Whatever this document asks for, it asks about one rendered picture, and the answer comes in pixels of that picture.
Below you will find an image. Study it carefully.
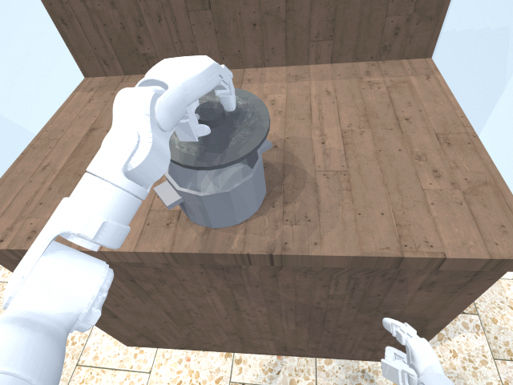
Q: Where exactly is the lid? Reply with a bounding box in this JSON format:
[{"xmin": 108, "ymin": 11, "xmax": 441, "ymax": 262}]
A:
[{"xmin": 169, "ymin": 87, "xmax": 270, "ymax": 170}]

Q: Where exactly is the robot right hand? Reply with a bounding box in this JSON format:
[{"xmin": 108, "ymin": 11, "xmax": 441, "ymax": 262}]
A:
[{"xmin": 381, "ymin": 318, "xmax": 445, "ymax": 385}]

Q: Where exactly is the table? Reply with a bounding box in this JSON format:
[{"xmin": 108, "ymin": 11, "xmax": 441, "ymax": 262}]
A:
[{"xmin": 0, "ymin": 0, "xmax": 513, "ymax": 362}]

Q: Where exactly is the pot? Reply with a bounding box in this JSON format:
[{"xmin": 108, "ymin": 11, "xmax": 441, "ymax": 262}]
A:
[{"xmin": 153, "ymin": 139, "xmax": 273, "ymax": 229}]

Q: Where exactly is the left robot forearm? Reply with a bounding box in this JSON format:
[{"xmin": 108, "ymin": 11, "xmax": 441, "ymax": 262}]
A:
[{"xmin": 2, "ymin": 75, "xmax": 187, "ymax": 310}]

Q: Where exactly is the robot left hand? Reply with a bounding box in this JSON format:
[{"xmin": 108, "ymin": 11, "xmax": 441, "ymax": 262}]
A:
[{"xmin": 144, "ymin": 55, "xmax": 236, "ymax": 142}]

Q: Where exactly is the knob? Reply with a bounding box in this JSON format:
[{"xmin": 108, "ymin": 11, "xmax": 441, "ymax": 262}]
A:
[{"xmin": 195, "ymin": 101, "xmax": 226, "ymax": 129}]

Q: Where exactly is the left robot upper arm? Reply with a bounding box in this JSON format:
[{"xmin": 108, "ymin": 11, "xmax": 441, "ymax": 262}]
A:
[{"xmin": 0, "ymin": 241, "xmax": 114, "ymax": 385}]

